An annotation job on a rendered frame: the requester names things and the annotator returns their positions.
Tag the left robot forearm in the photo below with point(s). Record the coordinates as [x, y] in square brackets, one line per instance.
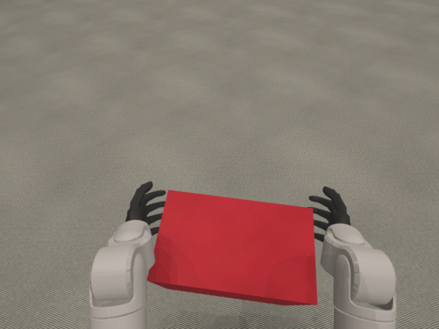
[117, 284]

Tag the left robot hand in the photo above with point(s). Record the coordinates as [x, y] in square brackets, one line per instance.
[138, 209]

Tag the right robot forearm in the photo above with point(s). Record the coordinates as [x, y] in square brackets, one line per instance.
[364, 285]

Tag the right robot hand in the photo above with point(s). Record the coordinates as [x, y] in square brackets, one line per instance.
[335, 205]

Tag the carton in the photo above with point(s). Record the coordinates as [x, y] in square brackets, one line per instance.
[236, 248]

